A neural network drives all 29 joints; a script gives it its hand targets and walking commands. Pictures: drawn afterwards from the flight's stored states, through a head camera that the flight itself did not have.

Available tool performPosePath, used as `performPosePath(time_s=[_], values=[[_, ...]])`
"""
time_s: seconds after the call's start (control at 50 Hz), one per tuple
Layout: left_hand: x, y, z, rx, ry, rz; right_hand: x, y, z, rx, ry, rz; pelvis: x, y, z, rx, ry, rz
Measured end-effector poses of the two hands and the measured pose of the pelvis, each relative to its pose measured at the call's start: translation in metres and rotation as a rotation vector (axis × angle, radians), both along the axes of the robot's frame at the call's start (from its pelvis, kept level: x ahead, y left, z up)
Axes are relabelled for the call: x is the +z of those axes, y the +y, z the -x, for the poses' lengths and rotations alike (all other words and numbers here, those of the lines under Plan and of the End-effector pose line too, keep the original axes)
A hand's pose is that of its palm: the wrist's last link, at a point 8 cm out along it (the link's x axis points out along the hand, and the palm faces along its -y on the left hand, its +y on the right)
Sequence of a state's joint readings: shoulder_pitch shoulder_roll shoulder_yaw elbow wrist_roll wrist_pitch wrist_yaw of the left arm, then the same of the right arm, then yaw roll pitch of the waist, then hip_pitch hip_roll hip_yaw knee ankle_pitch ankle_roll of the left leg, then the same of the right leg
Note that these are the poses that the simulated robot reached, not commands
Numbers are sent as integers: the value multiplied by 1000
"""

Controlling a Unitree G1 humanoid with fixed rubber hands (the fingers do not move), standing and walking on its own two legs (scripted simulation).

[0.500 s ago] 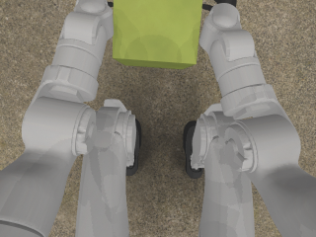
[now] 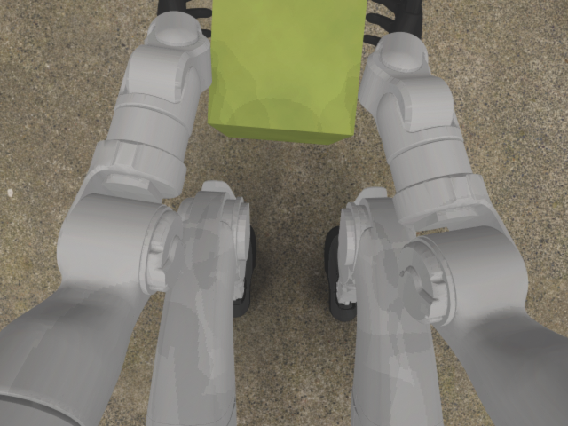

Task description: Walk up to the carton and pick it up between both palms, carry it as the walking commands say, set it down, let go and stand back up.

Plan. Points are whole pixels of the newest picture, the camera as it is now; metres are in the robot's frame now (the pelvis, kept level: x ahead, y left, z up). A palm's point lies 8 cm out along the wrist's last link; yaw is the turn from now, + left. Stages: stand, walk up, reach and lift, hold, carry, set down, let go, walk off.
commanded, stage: reach and lift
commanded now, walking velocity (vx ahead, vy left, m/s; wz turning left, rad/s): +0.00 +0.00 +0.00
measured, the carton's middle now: (284, 65) +0.53 +0.03 -0.15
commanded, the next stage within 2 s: none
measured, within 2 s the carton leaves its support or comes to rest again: neither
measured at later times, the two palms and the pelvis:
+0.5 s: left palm (153, 0) +0.52 +0.14 +0.01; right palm (429, 16) +0.51 -0.09 +0.02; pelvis -0.01 +0.00 +0.05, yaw +0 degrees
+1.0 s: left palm out of the picture +0.50 +0.14 +0.09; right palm out of the picture +0.49 -0.09 +0.10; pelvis -0.01 +0.00 +0.11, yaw +0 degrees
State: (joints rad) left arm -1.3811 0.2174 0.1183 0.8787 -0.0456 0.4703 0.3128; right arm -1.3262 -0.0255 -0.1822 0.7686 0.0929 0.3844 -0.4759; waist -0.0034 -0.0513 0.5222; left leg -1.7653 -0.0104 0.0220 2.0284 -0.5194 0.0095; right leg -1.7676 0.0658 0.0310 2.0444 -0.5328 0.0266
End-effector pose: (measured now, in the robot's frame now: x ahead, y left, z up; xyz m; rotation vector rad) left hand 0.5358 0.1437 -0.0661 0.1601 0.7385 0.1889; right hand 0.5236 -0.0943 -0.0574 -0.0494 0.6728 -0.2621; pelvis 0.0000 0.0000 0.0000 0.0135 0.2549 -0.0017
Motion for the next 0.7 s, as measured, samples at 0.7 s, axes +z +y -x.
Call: performPosePath(time_s=[0.7], values=[[89,1,24,16,-9,16,93,1,21,-5,-1,7,74,-1,8,0,-66,3]])
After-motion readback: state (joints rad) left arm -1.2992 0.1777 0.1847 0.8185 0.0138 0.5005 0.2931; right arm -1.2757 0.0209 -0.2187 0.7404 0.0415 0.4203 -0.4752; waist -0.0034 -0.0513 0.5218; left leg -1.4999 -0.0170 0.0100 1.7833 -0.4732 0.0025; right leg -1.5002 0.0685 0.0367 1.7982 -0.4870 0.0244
